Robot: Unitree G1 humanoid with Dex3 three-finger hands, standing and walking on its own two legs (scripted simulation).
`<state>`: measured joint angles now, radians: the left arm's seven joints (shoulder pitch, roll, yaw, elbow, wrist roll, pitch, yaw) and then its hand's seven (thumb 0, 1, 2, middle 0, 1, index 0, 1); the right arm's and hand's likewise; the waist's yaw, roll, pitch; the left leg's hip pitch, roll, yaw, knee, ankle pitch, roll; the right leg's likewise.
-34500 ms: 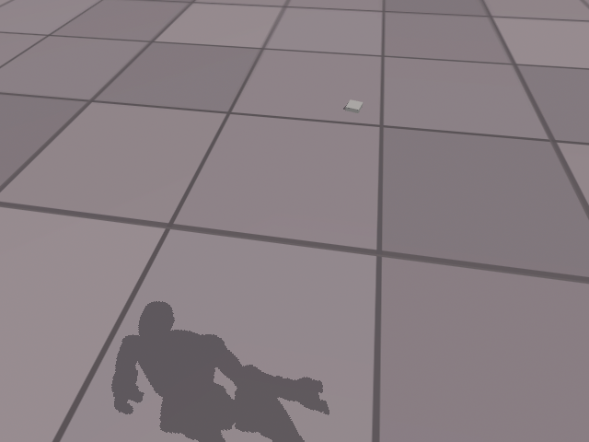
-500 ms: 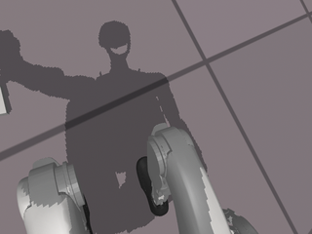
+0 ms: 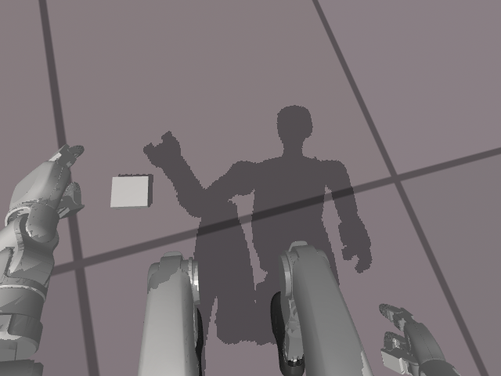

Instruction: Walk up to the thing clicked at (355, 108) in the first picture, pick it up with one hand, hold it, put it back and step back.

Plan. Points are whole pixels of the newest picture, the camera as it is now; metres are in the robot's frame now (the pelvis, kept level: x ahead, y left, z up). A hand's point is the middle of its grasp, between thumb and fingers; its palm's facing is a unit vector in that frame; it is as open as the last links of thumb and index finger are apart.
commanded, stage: home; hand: left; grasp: from above
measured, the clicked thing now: (130, 192) +0.51 +0.28 -0.44
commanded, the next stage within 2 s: none
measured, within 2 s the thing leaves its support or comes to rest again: neither
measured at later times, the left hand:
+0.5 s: hand (48, 270) +0.27 +0.21 +0.09, palm faces +0.09 -0.95 -0.29, open 7.4 cm
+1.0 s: hand out of the picture +0.22 +0.19 +0.21, palm faces +0.16 -0.96 -0.21, open 7.4 cm
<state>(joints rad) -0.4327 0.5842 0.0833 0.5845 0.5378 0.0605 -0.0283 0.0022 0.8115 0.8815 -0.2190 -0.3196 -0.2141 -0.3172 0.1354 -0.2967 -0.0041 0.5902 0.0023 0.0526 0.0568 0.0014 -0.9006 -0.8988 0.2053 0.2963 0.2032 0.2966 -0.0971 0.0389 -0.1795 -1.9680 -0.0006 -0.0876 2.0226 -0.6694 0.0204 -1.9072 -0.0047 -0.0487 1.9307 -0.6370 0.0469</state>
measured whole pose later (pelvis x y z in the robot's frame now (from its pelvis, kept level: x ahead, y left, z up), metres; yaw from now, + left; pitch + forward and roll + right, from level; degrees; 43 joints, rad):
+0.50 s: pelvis +0.04 -0.01 +0.18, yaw +4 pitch +21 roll -4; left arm 0.13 0.29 0.07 0.19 -0.01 0.37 0.08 0.01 0.90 0.90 -0.21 -0.30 -0.21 -0.30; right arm 0.19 -0.21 0.06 0.55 0.04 -0.10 -0.11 0.01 -0.90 -0.90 0.21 0.30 0.20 0.30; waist -0.07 0.03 -0.18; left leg -1.18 0.02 -0.07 1.38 -0.58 0.00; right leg -1.13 0.00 -0.05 1.31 -0.54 0.02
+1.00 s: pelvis +0.08 -0.01 +0.26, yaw +6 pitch +10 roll -3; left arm 0.51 0.22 0.03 -0.12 -0.06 0.46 0.03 0.01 0.91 0.90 -0.21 -0.30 -0.20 -0.30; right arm 0.28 -0.22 0.04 0.51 0.01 -0.22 -0.19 0.01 -0.90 -0.90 0.21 0.30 0.20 0.30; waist -0.04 0.06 -0.18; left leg -0.69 0.02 -0.06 1.00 -0.49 0.00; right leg -0.64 0.00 -0.05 0.93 -0.46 0.02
